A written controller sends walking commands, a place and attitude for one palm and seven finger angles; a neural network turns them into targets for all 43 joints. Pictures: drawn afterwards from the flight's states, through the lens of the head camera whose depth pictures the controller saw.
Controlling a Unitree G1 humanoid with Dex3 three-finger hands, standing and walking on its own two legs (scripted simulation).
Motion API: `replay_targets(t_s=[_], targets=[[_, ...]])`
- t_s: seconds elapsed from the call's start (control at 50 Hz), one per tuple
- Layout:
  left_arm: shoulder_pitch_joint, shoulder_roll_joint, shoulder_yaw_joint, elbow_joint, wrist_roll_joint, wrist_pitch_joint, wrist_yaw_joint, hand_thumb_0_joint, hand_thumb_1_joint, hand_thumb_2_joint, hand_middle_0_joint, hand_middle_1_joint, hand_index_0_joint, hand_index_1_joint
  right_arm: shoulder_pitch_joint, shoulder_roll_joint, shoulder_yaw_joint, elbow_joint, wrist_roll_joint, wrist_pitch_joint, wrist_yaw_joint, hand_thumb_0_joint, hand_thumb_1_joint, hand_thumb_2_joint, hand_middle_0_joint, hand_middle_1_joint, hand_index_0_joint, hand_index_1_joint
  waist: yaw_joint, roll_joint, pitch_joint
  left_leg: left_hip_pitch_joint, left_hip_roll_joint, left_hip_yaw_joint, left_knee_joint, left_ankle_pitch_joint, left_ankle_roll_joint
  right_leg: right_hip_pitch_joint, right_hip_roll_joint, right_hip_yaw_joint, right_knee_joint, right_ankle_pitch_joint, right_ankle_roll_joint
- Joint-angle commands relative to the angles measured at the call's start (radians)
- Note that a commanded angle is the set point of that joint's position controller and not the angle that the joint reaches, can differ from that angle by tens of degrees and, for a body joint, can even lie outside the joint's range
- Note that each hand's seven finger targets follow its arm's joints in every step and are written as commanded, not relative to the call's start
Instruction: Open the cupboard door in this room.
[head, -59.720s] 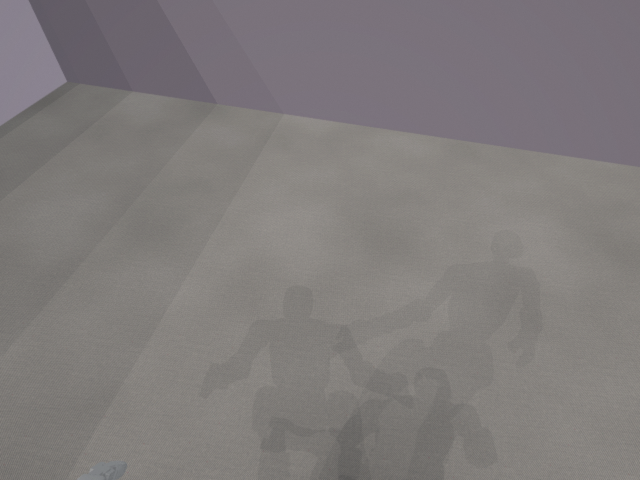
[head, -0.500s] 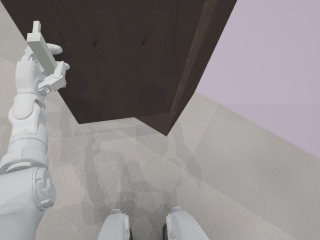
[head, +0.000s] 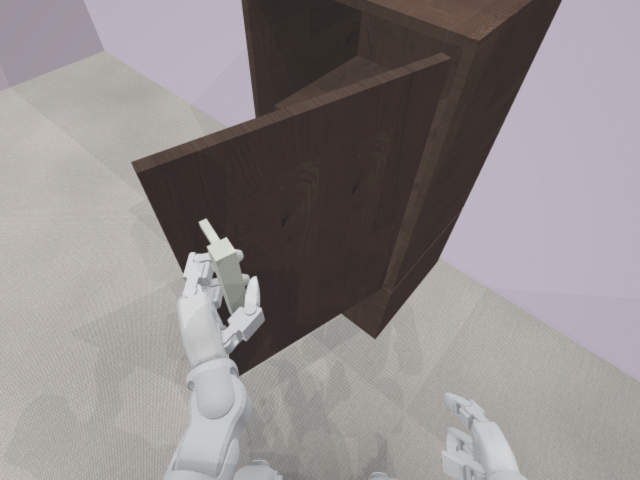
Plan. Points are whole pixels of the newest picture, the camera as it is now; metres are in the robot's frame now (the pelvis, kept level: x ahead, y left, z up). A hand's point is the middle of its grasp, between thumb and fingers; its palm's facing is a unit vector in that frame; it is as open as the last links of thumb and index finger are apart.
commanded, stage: pull the door open along its arc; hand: left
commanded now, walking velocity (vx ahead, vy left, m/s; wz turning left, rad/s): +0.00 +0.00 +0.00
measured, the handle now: (224, 273) +0.36 +0.14 +0.05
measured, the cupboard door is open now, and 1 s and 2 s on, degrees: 74 79 83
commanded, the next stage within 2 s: open thumb and fingers to let go in 0.14 s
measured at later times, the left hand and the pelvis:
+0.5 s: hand (277, 325) +0.29 +0.07 +0.05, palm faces +0.43 -0.90 -0.01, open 7.4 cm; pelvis -0.01 -0.05 +0.00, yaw +4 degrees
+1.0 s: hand (274, 324) +0.29 +0.07 +0.05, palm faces +0.38 -0.92 +0.02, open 14.8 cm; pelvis -0.02 -0.02 +0.00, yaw +3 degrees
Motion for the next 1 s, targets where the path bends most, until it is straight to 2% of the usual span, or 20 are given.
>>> replay_targets(t_s=[0.0,0.04,0.06,0.1,0.2,0.22,0.26,0.36,0.42,0.48,0.52,0.56,0.6,0.62,0.66,0.72,0.78,0.8,0.86,0.98], targets=[[-0.002,0.077,0.071,-0.275,0.026,-0.069,0.090,0.000,0.900,0.900,-0.400,-1.350,-0.400,-1.350,0.007,-0.113,-0.052,-0.112,-0.006,-0.032,-0.024,0.000,-0.900,-0.900,0.200,0.300,0.200,0.300,0.042,-0.025,-0.217,0.167,-0.030,-0.020,-0.126,0.328,-0.011,0.218,-0.005,-0.003,-0.144,0.444,-0.013],[0.029,0.056,0.048,-0.277,0.023,-0.062,0.086,0.000,0.900,0.900,-0.400,-1.350,-0.400,-1.350,-0.010,-0.108,-0.048,-0.115,-0.008,-0.042,-0.029,0.000,-0.900,-0.900,0.200,0.300,0.200,0.300,0.040,-0.023,-0.198,0.166,-0.034,-0.017,-0.125,0.307,-0.009,0.217,-0.009,0.003,-0.161,0.437,-0.010],[0.013,0.033,0.018,-0.266,0.023,-0.059,0.083,0.000,0.900,0.900,-0.400,-1.350,-0.400,-1.350,-0.006,-0.107,-0.044,-0.111,-0.010,-0.046,-0.031,0.000,-0.900,-0.900,0.200,0.300,0.200,0.300,0.021,-0.050,-0.172,0.155,-0.034,-0.022,-0.123,0.288,-0.006,0.206,-0.012,0.007,-0.175,0.422,-0.007],[-0.032,0.007,-0.022,-0.268,0.033,-0.063,0.084,0.000,0.900,0.900,-0.400,-1.350,-0.400,-1.350,-0.027,-0.106,-0.043,-0.108,-0.013,-0.059,-0.034,0.000,-0.900,-0.900,0.200,0.300,0.200,0.300,0.012,-0.045,-0.157,0.145,-0.037,-0.024,-0.116,0.249,-0.005,0.185,-0.021,0.018,-0.185,0.381,-0.003],[-0.100,-0.081,-0.141,-0.263,0.066,-0.068,0.086,0.000,0.900,0.900,-0.400,-1.350,-0.400,-1.350,-0.032,-0.107,-0.047,-0.093,-0.020,-0.103,-0.033,0.000,-0.900,-0.900,0.200,0.300,0.200,0.300,-0.023,-0.053,-0.190,0.143,-0.038,-0.030,-0.086,0.232,0.000,0.163,-0.041,0.039,-0.189,0.400,0.010],[-0.191,-0.046,-0.119,-0.246,0.071,-0.073,0.091,0.000,0.900,0.900,-0.400,-1.350,-0.400,-1.350,-0.023,-0.112,-0.048,-0.077,-0.021,-0.106,-0.037,0.000,-0.900,-0.900,0.200,0.300,0.200,0.300,-0.041,-0.074,-0.186,0.127,-0.038,-0.036,-0.076,0.217,0.001,0.150,-0.050,0.049,-0.192,0.390,0.015],[-0.203,-0.008,-0.086,-0.228,0.078,-0.081,0.091,0.000,0.760,0.840,-0.390,-1.335,-0.390,-1.335,-0.022,-0.112,-0.054,-0.065,-0.021,-0.109,-0.045,0.000,-0.900,-0.900,0.200,0.300,0.200,0.300,-0.029,-0.088,-0.198,0.105,-0.041,-0.035,-0.072,0.206,0.001,0.169,-0.058,0.075,-0.203,0.380,0.019],[-0.174,0.004,-0.053,-0.202,0.022,-0.087,0.055,0.000,0.410,0.690,-0.365,-1.298,-0.365,-1.298,-0.020,-0.113,-0.059,-0.055,-0.010,-0.109,-0.049,0.000,-0.900,-0.900,0.200,0.300,0.200,0.300,-0.006,-0.117,-0.252,0.070,-0.049,-0.036,-0.073,0.217,-0.003,0.271,-0.087,0.129,-0.222,0.474,0.036],[-0.184,0.010,-0.036,-0.176,-0.008,-0.092,0.039,0.000,0.200,0.600,-0.350,-1.275,-0.350,-1.275,-0.028,-0.119,-0.060,-0.045,-0.006,-0.108,-0.052,0.000,-0.900,-0.900,0.200,0.300,0.200,0.300,-0.011,-0.133,-0.216,0.052,-0.050,-0.036,-0.075,0.193,-0.004,0.268,-0.097,0.148,-0.244,0.452,0.045],[-0.211,-0.004,-0.049,-0.158,-0.009,-0.108,0.034,0.000,-0.010,0.510,-0.335,-1.253,-0.335,-1.253,-0.029,-0.121,-0.061,-0.040,-0.006,-0.110,-0.049,0.000,-0.900,-0.900,0.200,0.300,0.200,0.300,-0.015,-0.135,-0.199,0.057,-0.049,-0.038,-0.079,0.181,-0.001,0.240,-0.095,0.138,-0.247,0.394,0.041],[-0.214,0.011,-0.030,-0.155,-0.012,-0.121,0.037,0.000,-0.150,0.450,-0.325,-1.237,-0.325,-1.237,-0.029,-0.123,-0.065,-0.038,-0.006,-0.113,-0.047,0.000,-0.900,-0.900,0.200,0.300,0.200,0.300,-0.007,-0.117,-0.217,0.061,-0.048,-0.036,-0.078,0.179,-0.001,0.237,-0.092,0.136,-0.242,0.381,0.037],[-0.187,0.024,-0.017,-0.143,-0.006,-0.127,0.036,0.000,-0.290,0.390,-0.315,-1.222,-0.315,-1.222,-0.025,-0.126,-0.067,-0.041,-0.005,-0.112,-0.045,0.000,-0.900,-0.900,0.200,0.300,0.200,0.300,0.002,-0.135,-0.218,0.060,-0.049,-0.037,-0.081,0.192,-0.001,0.246,-0.090,0.135,-0.239,0.395,0.035],[-0.209,-0.003,-0.042,-0.143,-0.003,-0.128,0.037,0.000,-0.430,0.330,-0.305,-1.207,-0.305,-1.207,-0.030,-0.123,-0.067,-0.043,-0.005,-0.110,-0.042,0.000,-0.900,-0.900,0.200,0.300,0.200,0.300,-0.004,-0.106,-0.225,0.076,-0.049,-0.030,-0.082,0.194,0.001,0.225,-0.085,0.116,-0.226,0.392,0.031],[-0.205,-0.004,-0.040,-0.140,-0.003,-0.128,0.040,0.000,-0.500,0.300,-0.300,-1.200,-0.300,-1.200,-0.021,-0.125,-0.069,-0.046,-0.007,-0.111,-0.041,0.000,-0.900,-0.900,0.200,0.300,0.200,0.300,-0.001,-0.119,-0.229,0.078,-0.050,-0.030,-0.085,0.196,0.001,0.229,-0.081,0.106,-0.221,0.391,0.030],[-0.192,0.001,-0.036,-0.120,0.004,-0.122,0.044,0.000,-0.500,0.300,-0.300,-1.200,-0.300,-1.200,-0.023,-0.128,-0.067,-0.050,-0.007,-0.108,-0.040,0.000,-0.900,-0.900,0.200,0.300,0.200,0.300,-0.001,-0.118,-0.206,0.082,-0.048,-0.030,-0.087,0.195,0.004,0.207,-0.074,0.097,-0.225,0.371,0.026],[-0.209,-0.006,-0.040,-0.134,0.007,-0.126,0.050,0.000,-0.500,0.300,-0.275,-1.050,-0.275,-1.050,-0.029,-0.125,-0.068,-0.054,-0.007,-0.105,-0.040,0.000,-0.900,-0.900,0.200,0.300,0.200,0.300,0.001,-0.108,-0.216,0.098,-0.048,-0.027,-0.090,0.196,0.005,0.194,-0.066,0.077,-0.213,0.355,0.020],[-0.258,-0.023,-0.064,-0.121,0.019,-0.126,0.059,0.000,-0.500,0.300,-0.250,-0.900,-0.250,-0.900,-0.037,-0.125,-0.066,-0.053,-0.008,-0.102,-0.042,0.000,-0.900,-0.900,0.200,0.300,0.200,0.300,-0.014,-0.094,-0.188,0.118,-0.043,-0.027,-0.090,0.189,0.008,0.137,-0.051,0.050,-0.206,0.300,0.011],[-0.289,-0.038,-0.077,-0.131,0.020,-0.127,0.063,0.000,-0.500,0.300,-0.242,-0.850,-0.242,-0.850,-0.035,-0.126,-0.065,-0.054,-0.010,-0.104,-0.041,0.000,-0.900,-0.900,0.200,0.300,0.200,0.300,-0.018,-0.084,-0.203,0.128,-0.044,-0.029,-0.091,0.191,0.010,0.129,-0.045,0.037,-0.196,0.289,0.007],[-0.270,-0.036,-0.072,-0.125,0.031,-0.116,0.077,0.000,-0.500,0.300,-0.217,-0.700,-0.217,-0.700,-0.030,-0.126,-0.063,-0.060,-0.011,-0.100,-0.041,0.000,-0.900,-0.900,0.200,0.300,0.200,0.300,-0.002,-0.058,-0.221,0.141,-0.042,-0.033,-0.100,0.208,0.007,0.128,-0.033,0.014,-0.176,0.286,-0.005],[-0.304,-0.062,-0.088,-0.110,0.046,-0.082,0.104,0.000,-0.500,0.300,-0.167,-0.400,-0.167,-0.400,-0.039,-0.119,-0.057,-0.064,-0.014,-0.093,-0.041,0.000,-0.900,-0.900,0.200,0.300,0.200,0.300,-0.003,-0.043,-0.219,0.153,-0.038,-0.038,-0.109,0.221,0.004,0.108,-0.024,-0.009,-0.159,0.279,-0.011]])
